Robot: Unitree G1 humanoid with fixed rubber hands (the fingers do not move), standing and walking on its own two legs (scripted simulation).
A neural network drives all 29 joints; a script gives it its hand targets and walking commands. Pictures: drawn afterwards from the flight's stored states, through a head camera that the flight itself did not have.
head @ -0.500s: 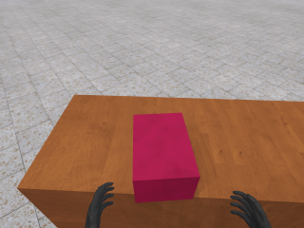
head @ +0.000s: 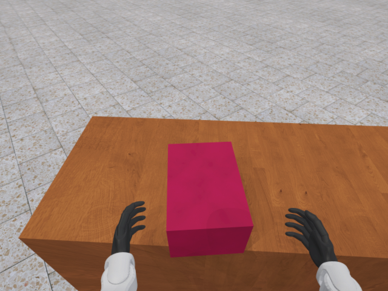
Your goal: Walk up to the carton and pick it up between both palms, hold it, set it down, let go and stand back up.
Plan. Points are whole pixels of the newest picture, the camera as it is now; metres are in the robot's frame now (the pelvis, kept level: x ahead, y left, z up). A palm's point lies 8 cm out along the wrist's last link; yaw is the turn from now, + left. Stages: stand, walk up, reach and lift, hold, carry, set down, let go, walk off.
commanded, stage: reach and lift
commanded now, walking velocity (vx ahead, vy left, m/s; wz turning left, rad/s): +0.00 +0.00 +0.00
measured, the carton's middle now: (203, 194) +0.42 +0.03 -0.08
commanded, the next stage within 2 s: none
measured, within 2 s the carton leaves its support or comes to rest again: neither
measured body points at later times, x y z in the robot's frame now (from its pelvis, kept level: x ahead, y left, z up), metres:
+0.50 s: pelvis +0.00 +0.00 +0.00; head +0.01 +0.01 +0.45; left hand +0.31 +0.19 +0.04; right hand +0.34 -0.20 +0.03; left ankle -0.03 +0.13 -0.74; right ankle +0.01 -0.08 -0.74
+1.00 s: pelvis -0.01 +0.00 +0.00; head +0.03 +0.00 +0.45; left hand +0.37 +0.20 +0.08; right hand +0.42 -0.19 +0.08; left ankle -0.03 +0.13 -0.74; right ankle +0.01 -0.08 -0.74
